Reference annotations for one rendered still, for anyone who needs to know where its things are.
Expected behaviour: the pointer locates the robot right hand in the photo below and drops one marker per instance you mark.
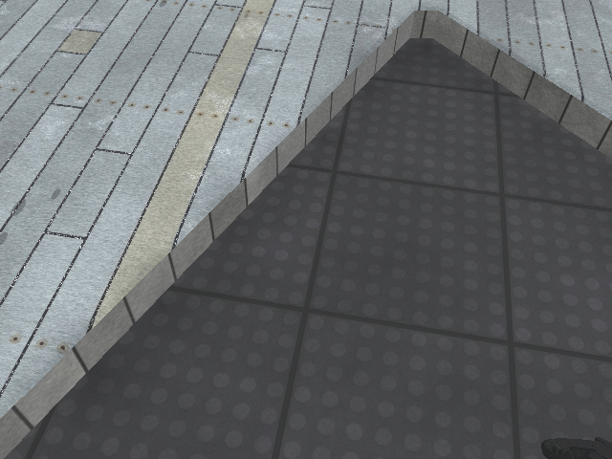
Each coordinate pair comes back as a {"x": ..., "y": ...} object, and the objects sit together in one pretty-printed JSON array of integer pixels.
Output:
[{"x": 563, "y": 448}]

